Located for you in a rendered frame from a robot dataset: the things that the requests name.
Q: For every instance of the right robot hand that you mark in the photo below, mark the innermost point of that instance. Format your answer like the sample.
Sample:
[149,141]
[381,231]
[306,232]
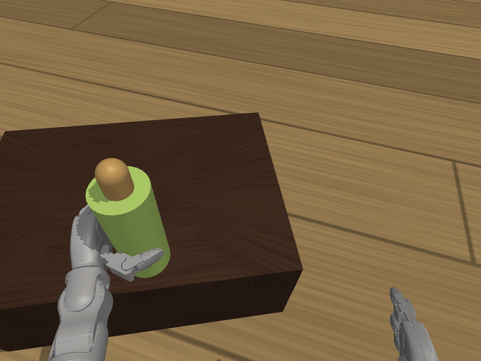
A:
[411,338]

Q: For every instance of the left robot arm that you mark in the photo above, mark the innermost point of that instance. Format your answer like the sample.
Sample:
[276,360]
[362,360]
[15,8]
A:
[84,307]

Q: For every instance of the left robot hand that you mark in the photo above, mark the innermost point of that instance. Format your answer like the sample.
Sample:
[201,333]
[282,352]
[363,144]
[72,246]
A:
[89,245]

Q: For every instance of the bottle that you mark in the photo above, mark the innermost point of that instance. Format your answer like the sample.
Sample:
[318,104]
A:
[122,200]

